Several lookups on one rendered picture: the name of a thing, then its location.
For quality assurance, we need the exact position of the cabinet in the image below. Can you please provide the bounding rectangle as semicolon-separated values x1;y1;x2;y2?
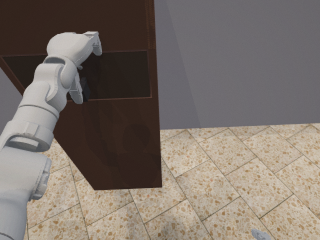
0;0;162;191

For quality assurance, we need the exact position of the handle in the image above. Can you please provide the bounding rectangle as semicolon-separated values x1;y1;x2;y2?
68;77;91;103

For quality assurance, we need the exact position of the left robot upper arm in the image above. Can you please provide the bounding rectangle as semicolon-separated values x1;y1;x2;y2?
0;146;52;240

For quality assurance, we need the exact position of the right robot hand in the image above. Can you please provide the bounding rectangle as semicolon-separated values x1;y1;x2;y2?
251;228;271;240

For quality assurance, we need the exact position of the robot left forearm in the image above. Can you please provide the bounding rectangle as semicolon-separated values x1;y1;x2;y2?
0;54;77;153

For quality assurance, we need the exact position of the drawer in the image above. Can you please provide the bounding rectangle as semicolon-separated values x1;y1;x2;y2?
2;49;151;101

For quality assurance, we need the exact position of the left robot hand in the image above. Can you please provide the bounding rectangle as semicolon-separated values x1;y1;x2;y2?
46;31;102;104

